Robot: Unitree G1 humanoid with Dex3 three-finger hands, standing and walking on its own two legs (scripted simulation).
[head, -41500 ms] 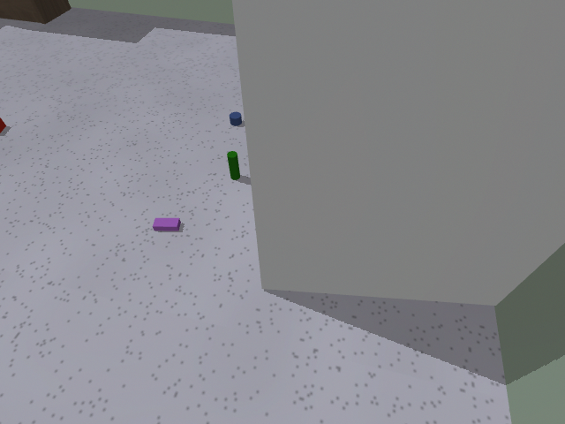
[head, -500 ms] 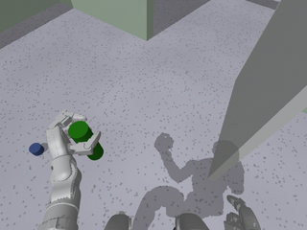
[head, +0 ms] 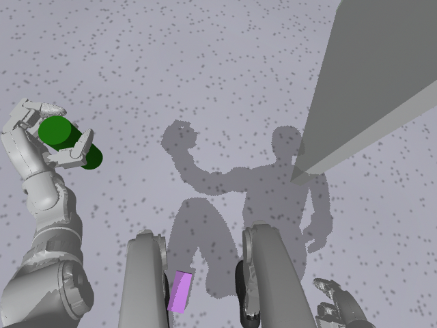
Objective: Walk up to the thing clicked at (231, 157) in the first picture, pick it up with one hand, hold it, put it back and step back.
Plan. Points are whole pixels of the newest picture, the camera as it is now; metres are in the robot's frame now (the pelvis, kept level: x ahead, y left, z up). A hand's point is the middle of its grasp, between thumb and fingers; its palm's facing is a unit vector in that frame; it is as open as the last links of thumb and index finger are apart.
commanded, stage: crouch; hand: left
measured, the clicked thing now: (75, 146) +0.44 +0.25 -0.07
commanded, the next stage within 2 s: lower in 1.16 s
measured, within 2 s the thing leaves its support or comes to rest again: neither
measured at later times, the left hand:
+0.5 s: hand (78, 150) +0.49 +0.29 -0.20, palm faces +0.45 -0.89 -0.03, open 8.0 cm
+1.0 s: hand (86, 155) +0.51 +0.31 -0.28, palm faces +0.44 -0.90 -0.05, open 8.0 cm
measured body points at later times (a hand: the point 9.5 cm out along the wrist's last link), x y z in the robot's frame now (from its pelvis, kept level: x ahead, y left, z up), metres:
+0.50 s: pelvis -0.04 +0.01 -0.16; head +0.19 +0.06 +0.22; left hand +0.46 +0.34 -0.19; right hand +0.03 -0.28 -0.27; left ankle +0.05 +0.14 -0.49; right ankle +0.06 -0.14 -0.49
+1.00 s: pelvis -0.04 +0.02 -0.21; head +0.23 +0.09 +0.15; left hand +0.48 +0.35 -0.28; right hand -0.01 -0.27 -0.29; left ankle +0.05 +0.14 -0.49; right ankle +0.06 -0.14 -0.49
